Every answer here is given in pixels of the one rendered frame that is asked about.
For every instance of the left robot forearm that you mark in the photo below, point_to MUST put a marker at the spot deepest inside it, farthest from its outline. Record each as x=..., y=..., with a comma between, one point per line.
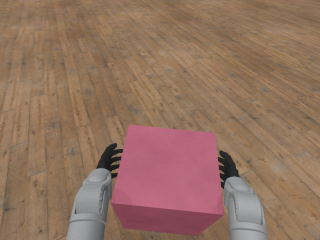
x=90, y=207

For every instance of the robot left hand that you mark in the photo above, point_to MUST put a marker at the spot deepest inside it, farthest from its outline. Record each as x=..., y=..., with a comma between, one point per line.
x=106, y=160

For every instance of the right robot forearm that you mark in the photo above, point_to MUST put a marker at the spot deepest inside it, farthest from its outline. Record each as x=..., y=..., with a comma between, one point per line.
x=246, y=218

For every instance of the carton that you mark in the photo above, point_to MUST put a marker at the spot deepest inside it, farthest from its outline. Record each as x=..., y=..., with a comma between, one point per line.
x=168, y=181

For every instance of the robot right hand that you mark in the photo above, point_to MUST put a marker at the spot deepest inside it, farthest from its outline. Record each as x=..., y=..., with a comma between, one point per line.
x=229, y=168

